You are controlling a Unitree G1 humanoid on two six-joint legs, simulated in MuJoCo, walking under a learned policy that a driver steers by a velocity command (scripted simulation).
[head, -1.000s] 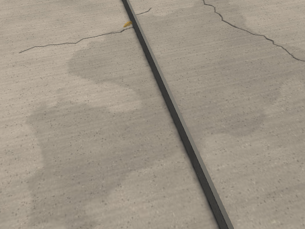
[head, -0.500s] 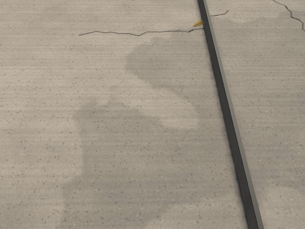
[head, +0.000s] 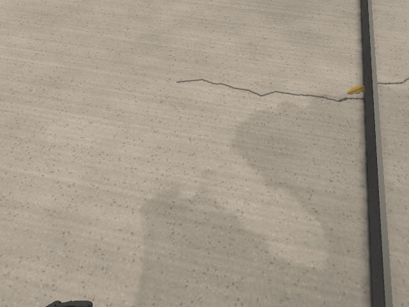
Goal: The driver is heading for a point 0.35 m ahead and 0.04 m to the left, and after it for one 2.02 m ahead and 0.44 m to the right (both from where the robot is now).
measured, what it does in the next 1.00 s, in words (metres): walks ahead: left foot, then right foot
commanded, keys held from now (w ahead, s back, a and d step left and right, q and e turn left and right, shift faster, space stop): w+q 0.30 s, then w+e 0.70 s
